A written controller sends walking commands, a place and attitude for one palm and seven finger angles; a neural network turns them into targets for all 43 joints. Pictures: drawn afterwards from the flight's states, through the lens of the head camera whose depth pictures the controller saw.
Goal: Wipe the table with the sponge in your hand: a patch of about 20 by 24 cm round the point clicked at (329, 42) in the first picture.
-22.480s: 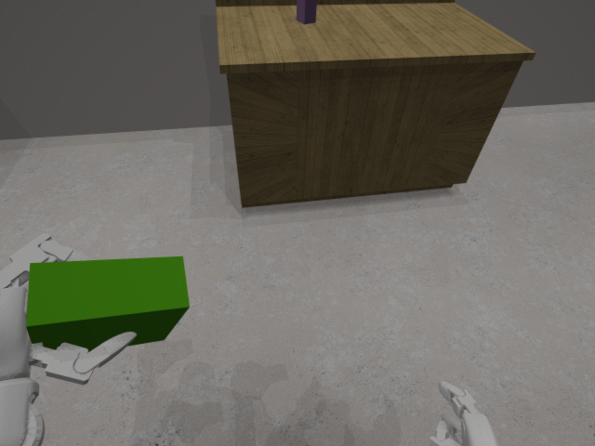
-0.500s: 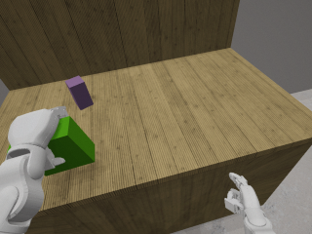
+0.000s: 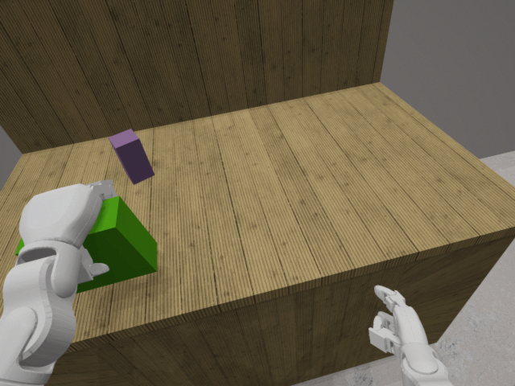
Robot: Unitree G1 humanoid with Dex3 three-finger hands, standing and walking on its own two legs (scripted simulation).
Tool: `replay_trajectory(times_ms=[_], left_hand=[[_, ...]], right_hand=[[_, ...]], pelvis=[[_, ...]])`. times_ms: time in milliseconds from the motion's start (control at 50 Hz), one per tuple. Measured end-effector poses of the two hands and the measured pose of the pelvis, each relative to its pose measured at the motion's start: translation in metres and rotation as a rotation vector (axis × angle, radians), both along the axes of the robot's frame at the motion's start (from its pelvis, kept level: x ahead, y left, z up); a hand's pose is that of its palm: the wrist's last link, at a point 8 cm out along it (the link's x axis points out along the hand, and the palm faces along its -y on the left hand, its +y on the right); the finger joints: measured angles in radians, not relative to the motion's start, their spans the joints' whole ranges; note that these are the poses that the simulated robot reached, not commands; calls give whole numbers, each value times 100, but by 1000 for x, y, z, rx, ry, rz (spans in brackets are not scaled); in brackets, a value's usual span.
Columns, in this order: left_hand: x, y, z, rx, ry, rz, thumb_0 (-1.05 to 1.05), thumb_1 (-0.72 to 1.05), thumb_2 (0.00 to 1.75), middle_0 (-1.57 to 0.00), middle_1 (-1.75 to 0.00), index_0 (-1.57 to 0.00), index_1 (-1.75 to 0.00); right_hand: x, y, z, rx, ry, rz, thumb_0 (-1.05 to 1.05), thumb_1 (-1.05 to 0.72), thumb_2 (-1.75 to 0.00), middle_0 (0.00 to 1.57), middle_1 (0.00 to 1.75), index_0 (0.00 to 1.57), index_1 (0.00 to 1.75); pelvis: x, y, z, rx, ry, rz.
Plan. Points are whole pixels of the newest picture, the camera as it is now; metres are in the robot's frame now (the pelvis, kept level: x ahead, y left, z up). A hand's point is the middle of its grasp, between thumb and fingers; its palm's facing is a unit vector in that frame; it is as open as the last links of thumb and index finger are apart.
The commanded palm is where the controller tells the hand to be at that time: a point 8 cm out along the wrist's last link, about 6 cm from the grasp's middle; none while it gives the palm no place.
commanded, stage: move the sponge above the wiping area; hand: left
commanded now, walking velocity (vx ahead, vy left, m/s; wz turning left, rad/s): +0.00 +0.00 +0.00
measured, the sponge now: (104, 255) +0.24 +0.29 +0.11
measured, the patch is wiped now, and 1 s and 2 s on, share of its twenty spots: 0.00 0.00 0.00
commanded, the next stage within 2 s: none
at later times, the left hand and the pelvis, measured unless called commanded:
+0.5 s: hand (86, 244) +0.23 +0.30 +0.14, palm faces +0.09 -0.05 -0.99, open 9.8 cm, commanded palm +0.19 +0.29 +0.21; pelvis +0.01 +0.00 +0.00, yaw +0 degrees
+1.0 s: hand (80, 247) +0.23 +0.32 +0.13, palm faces +0.08 -0.04 -1.00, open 9.8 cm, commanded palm +0.19 +0.31 +0.19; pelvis +0.01 +0.01 +0.00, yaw +1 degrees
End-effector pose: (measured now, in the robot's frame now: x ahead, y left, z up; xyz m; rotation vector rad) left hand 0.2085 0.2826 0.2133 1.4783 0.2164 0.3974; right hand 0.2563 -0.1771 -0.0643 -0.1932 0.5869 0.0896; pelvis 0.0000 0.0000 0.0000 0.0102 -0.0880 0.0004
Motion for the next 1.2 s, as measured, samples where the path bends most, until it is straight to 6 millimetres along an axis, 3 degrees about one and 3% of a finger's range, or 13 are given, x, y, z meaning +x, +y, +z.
replay_trajectory(times_ms=[180, 360, 520, 680, 880, 1200], left_hand=[[-2, 4, 1, 1, 7, 21, 1, -47, 104, -78, -135, -77, -136], [-12, 16, -12, -6, 51, 34, 1, -47, 104, -78, -135, -77, -136], [-3, 10, -16, 2, 30, -27, 1, -47, 104, -78, -135, -77, -136], [-5, 20, -10, -3, 0, 25, 1, -47, 104, -78, -135, -77, -136], [-8, 21, -29, -15, 67, 5, 1, -46, 104, -77, -136, -76, -136], [0, 31, -32, -6, 74, 27, 1, -46, 104, -77, -136, -76, -136]], right_hand=[[1, -7, 0, 5, 0, -11, 1, -91, -90, 20, 30, 21, 31], [1, -15, -2, -32, 3, -26, 1, -91, -90, 20, 30, 20, 31], [0, -7, -2, -32, 7, -25, 2, -91, -90, 20, 30, 20, 30], [1, 1, -1, -3, 14, -21, 1, -91, -90, 20, 30, 20, 30], [1, 3, -1, -31, 17, -16, 1, -91, -90, 20, 30, 20, 31], [-3, 5, -4, -21, 37, -19, 1, -91, -90, 21, 30, 20, 30]], pelvis=[[4, -3, 0, 1, 6, -6], [6, -2, -1, -5, 2, 5], [7, 2, 1, -6, -1, 5], [9, 7, 2, -6, 6, -2], [7, 11, 2, -9, 3, 9], [9, 11, 3, -10, 10, 8]])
